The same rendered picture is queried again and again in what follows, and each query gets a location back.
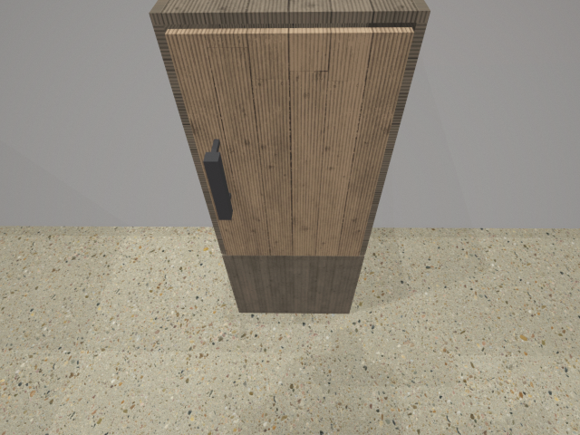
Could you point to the cupboard door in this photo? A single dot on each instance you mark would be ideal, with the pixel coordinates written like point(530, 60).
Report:
point(303, 116)

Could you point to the handle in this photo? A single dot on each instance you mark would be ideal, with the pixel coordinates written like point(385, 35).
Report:
point(218, 183)

